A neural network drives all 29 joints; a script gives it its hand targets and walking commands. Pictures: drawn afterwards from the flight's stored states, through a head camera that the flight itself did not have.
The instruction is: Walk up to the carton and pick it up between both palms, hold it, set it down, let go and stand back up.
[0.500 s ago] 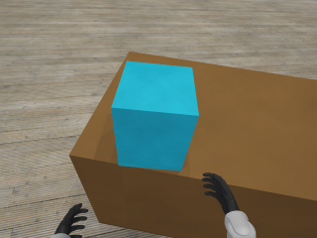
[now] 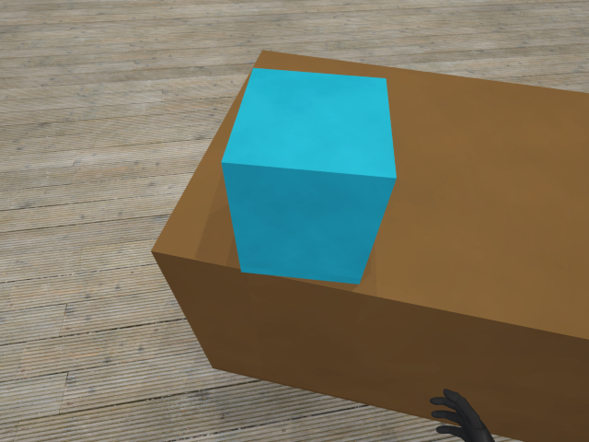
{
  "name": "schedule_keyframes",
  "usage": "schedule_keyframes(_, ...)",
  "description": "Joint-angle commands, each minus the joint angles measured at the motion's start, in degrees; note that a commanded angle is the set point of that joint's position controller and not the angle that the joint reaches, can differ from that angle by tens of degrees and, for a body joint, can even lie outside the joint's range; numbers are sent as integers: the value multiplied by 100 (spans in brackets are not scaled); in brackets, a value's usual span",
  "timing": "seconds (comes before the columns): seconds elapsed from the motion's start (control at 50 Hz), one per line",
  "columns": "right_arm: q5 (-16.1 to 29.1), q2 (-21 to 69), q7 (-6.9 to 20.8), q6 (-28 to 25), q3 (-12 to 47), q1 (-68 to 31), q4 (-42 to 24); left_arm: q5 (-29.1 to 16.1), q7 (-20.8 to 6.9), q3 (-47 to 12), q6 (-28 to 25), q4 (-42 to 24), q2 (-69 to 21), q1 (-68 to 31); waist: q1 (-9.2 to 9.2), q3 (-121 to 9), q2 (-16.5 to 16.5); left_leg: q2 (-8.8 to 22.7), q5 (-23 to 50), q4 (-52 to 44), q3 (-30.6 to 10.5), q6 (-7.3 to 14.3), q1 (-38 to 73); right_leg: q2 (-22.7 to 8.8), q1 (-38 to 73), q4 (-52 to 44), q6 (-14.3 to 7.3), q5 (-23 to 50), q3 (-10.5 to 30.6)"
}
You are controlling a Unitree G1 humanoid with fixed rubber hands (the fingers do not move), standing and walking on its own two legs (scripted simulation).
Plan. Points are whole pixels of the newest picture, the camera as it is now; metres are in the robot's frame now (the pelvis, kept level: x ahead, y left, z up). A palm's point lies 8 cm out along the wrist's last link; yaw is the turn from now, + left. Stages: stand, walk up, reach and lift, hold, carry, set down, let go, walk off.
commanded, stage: stand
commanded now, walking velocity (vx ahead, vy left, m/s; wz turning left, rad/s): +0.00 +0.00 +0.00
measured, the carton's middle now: (308, 181) +0.47 +0.00 +0.06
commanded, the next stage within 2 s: none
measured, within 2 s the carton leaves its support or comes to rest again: neither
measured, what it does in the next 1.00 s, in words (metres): stands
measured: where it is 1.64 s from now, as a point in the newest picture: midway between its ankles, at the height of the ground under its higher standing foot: outside the picture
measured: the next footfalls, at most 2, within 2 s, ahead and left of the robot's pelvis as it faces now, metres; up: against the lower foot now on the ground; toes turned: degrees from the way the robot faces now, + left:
none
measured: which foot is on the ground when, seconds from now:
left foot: down 0.00-1.00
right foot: down 0.00-1.00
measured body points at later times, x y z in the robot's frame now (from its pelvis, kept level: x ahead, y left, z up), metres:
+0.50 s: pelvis +0.04 +0.02 +0.00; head +0.04 +0.00 +0.45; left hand +0.12 +0.25 -0.12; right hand +0.05 -0.22 -0.15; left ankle +0.02 +0.11 -0.73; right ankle +0.02 -0.12 -0.73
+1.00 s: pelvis +0.03 +0.01 +0.01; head +0.04 -0.02 +0.46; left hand +0.04 +0.23 -0.14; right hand -0.01 -0.22 -0.16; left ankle +0.02 +0.11 -0.73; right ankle +0.02 -0.12 -0.73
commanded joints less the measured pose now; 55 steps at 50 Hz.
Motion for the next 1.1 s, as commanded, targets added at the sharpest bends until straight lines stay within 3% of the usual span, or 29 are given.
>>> schedule_keyframes(0.0, 27, -682, -27, -215, -236, -112, -397, -47, 125, 175, -262, -506, 792, -142, -196, -737, -67, 506, -523, -998, -897, 270, 613, -404, 188, -276, -16, 519, 491)
schedule_keyframes(0.04, 63, -674, -30, -192, -251, 21, -195, -39, 148, 168, -251, -466, 693, -160, -211, -297, -446, 393, -177, -911, -744, 257, 391, -539, 196, -440, -108, 736, 673)
schedule_keyframes(0.06, 59, -677, -37, -171, -229, 163, -1, -108, 152, 151, -236, -409, 597, 89, -97, -197, -312, 415, 36, -882, -718, 253, 431, -538, 268, -420, -90, 769, 704)
schedule_keyframes(0.1, 66, -662, -54, -147, -245, 528, 214, -129, 246, 119, -197, -288, 612, 105, -190, -349, -33, 358, -72, -984, -738, 263, 620, -564, 161, -411, -123, 710, 756)
schedule_keyframes(0.14, 90, -738, -92, -169, -238, 637, 311, -147, 297, 127, -157, -271, 688, 138, -126, -453, -163, 535, 262, -1089, -956, 341, 666, -479, 408, -161, -67, 916, 596)
schedule_keyframes(0.16, 89, -563, -100, -138, -221, 587, 369, -133, 338, 114, -146, -169, 635, 211, -146, -433, -11, 508, 447, -1113, -870, 365, 540, -473, 583, -122, -7, 835, 513)
schedule_keyframes(0.18, 124, -666, -109, -152, -219, 688, 410, -166, 344, 104, -151, -168, 719, 116, -153, -418, -280, 569, 890, -1040, -817, 377, 827, -504, 327, -99, -44, 982, 615)
schedule_keyframes(0.24, 124, -640, -138, -121, -226, 936, 653, -177, 372, 39, -99, -40, 459, 153, -218, -380, 24, 629, 1446, -1050, -835, 382, 1064, -440, 286, -23, -33, 798, 477)
schedule_keyframes(0.26, 138, -597, -141, -118, -211, 1147, 787, -191, 420, 34, -99, 51, 458, 137, -280, -303, -241, 610, 1696, -997, -778, 407, 1066, -509, 356, -24, -33, 988, 561)
schedule_keyframes(0.3, 153, -575, -156, -128, -214, 1059, 905, -217, 406, 14, -51, 133, 532, 45, -279, -210, -207, 604, 1891, -1000, -664, 387, 1166, -430, 289, -82, 5, 866, 493)
schedule_keyframes(0.34, 127, -607, -188, -78, -188, 963, 1084, -179, 405, 33, -37, 166, 492, 96, -171, 180, 135, 551, 1252, -1191, -636, 394, 722, -482, 399, -140, 3, 752, 559)
schedule_keyframes(0.38, 149, -570, -176, -23, -221, 812, 1095, -199, 446, 8, -3, 320, 471, -17, -195, 148, -429, 367, 1038, -1113, -540, 373, 886, -513, 334, -278, -20, 1027, 664)
schedule_keyframes(0.42, 163, -578, -206, -50, -234, 980, 1218, -173, 470, 34, -43, 416, 627, 116, -273, 191, -45, 455, 1645, -1060, -529, 362, 1260, -494, 283, -202, -10, 1158, 641)
schedule_keyframes(0.44, 173, -611, -213, -74, -223, 948, 1276, -196, 493, 43, -31, 559, 694, 102, -301, 17, -332, 470, 1728, -1074, -564, 412, 1341, -483, 287, -140, -35, 1288, 636)
schedule_keyframes(0.48, 207, -614, -215, -49, -252, 963, 1413, -248, 501, -15, -22, 608, 414, 111, -280, 41, -46, 424, 1137, -1141, -493, 407, 1237, -488, 389, -320, -64, 1113, 699)
schedule_keyframes(0.54, 192, -424, -241, -13, -219, 1064, 1576, -213, 506, 14, 6, 845, 534, -17, -416, 449, -106, 498, 1971, -1040, -481, 399, 1517, -474, 23, -324, -18, 1200, 650)
schedule_keyframes(0.56, 195, -390, -240, -26, -188, 960, 1605, -196, 520, 23, 16, 956, 608, -5, -396, 437, -359, 478, 1577, -1036, -484, 405, 1487, -501, 133, -467, -41, 1112, 705)
schedule_keyframes(0.62, 186, -411, -274, 37, -217, 983, 1769, -197, 463, -19, 26, 1086, 323, -88, -404, 535, -417, 400, 1253, -1143, -382, 343, 1531, -533, 88, -465, -91, 1303, 762)
schedule_keyframes(0.64, 194, -453, -269, 60, -232, 921, 1805, -210, 486, -73, 46, 1139, 156, -54, -405, 367, -99, 458, 915, -1216, -374, 371, 1557, -509, 135, -523, -61, 1154, 734)
schedule_keyframes(0.74, 229, -421, -281, 33, -156, 906, 2006, -215, 505, 24, 29, 1398, 400, -130, -454, 256, 72, 344, 503, -1394, -374, 337, 1562, -491, 332, -608, -61, 754, 757)
schedule_keyframes(0.78, 213, -455, -292, 13, -196, 1000, 2078, -244, 499, -32, 41, 1576, 198, 26, -405, 256, -374, 384, 491, -1298, -368, 327, 1636, -416, 305, -569, -35, 838, 673)
schedule_keyframes(0.8, 227, -381, -303, 5, -172, 895, 2103, -229, 509, -19, 30, 1632, 329, 44, -370, 305, -326, 385, 822, -1241, -350, 375, 1657, -505, 274, -608, -69, 1166, 735)
schedule_keyframes(0.82, 216, -212, -280, 12, -133, 889, 2093, -224, 515, -33, 52, 1715, 245, 49, -378, 606, -736, 391, 680, -1275, -360, 344, 1312, -476, 341, -641, -61, 1119, 694)
schedule_keyframes(0.86, 238, -124, -328, 38, -88, 957, 2249, -232, 521, -58, 88, 1829, 77, 181, -330, 812, -149, 352, 302, -1421, -348, 282, 1176, -520, 294, -701, -92, 818, 778)
schedule_keyframes(0.9, 199, -168, -327, 71, -96, 1053, 2319, -240, 496, -46, 89, 1832, 198, -29, -416, 617, -366, 319, 257, -1323, -377, 281, 1365, -548, 294, -776, -158, 589, 840)
schedule_keyframes(0.92, 227, -145, -311, 61, -84, 930, 2329, -261, 503, -3, 85, 1822, 266, 28, -281, 712, -231, 321, 66, -1382, -423, 277, 1189, -479, 296, -766, -128, 426, 774)
schedule_keyframes(0.98, 206, -245, -324, -12, -75, 914, 2299, -237, 485, -7, 62, 1906, 243, -221, -397, 587, -89, 389, 354, -1335, -387, 286, 1454, -497, 327, -740, -92, 807, 760)
schedule_keyframes(1.02, 239, -23, -348, 10, -39, 1100, 2410, -225, 502, 27, 55, 2076, 358, 43, -370, 508, -473, 367, 337, -1341, -379, 255, 1489, -474, 369, -782, -115, 765, 789)
schedule_keyframes(1.08, 250, 31, -351, 0, 24, 1116, 2461, -219, 505, -27, 65, 2150, 215, -68, -448, 478, -73, 441, 569, -1374, -404, 291, 1506, -532, 511, -666, -165, 1030, 792)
